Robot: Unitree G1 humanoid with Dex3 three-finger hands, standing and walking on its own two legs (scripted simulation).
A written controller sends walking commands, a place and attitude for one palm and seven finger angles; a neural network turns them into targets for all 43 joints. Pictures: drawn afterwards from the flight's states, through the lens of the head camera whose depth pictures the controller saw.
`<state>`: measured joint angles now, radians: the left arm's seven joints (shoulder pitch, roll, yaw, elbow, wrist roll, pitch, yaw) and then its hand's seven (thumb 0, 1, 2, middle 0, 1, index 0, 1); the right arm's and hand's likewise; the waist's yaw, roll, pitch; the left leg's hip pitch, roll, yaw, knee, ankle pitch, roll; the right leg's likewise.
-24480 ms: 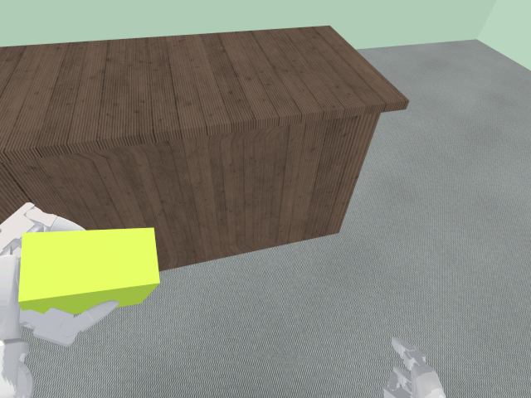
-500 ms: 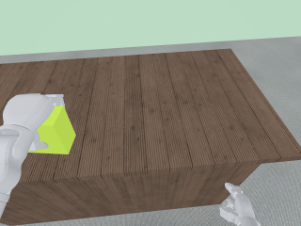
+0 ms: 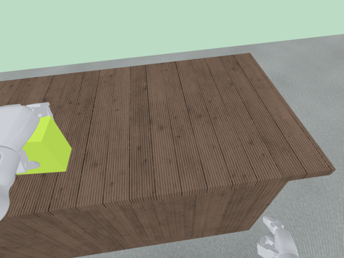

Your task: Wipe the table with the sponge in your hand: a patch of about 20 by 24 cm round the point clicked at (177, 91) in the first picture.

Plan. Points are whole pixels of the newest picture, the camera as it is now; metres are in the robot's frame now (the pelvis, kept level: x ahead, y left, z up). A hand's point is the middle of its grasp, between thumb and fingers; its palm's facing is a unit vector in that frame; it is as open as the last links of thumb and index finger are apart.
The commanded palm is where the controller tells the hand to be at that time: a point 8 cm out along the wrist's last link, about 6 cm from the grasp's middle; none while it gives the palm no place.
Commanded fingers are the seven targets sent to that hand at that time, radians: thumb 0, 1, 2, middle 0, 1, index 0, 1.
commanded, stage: move the sponge above the wiping area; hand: left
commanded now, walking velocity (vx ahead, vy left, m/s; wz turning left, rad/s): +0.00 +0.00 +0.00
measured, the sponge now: (37, 151) +0.26 +0.36 +0.10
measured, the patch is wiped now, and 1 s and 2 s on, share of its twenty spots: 0.05 0.05 0.05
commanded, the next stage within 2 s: lower the sponge onto the table in 1.84 s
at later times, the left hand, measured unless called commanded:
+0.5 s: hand (15, 135) +0.26 +0.38 +0.16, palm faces +0.03 +0.05 -1.00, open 10.3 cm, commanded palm +0.23 +0.36 +0.19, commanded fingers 0.00 0.10 1.30 -1.20 -1.60 -1.20 -1.60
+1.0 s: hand (13, 147) +0.25 +0.39 +0.13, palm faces -0.07 -0.01 -1.00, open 10.3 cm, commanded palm +0.22 +0.37 +0.19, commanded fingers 0.00 0.10 1.30 -1.20 -1.60 -1.20 -1.60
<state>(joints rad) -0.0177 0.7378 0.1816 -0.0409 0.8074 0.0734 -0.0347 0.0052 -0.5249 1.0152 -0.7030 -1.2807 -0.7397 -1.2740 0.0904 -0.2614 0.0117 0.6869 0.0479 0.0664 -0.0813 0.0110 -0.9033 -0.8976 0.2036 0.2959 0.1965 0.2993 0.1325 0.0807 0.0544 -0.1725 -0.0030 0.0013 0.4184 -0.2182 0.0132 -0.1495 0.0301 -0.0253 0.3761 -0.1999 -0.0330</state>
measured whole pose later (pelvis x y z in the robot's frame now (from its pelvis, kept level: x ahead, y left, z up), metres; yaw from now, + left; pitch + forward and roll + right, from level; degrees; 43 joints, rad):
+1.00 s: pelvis -0.01 +0.02 +0.00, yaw +1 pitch -1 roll -1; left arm -0.10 0.73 0.14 0.10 0.83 0.23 -0.17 0.00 -0.52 1.01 -0.70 -1.29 -0.73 -1.29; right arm 0.05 -0.27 0.04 0.66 0.06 0.07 -0.07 0.01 -0.90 -0.90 0.21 0.30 0.20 0.30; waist 0.10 0.10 0.04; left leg -0.21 -0.04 -0.01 0.41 -0.19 0.04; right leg -0.18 0.00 -0.03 0.37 -0.18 -0.01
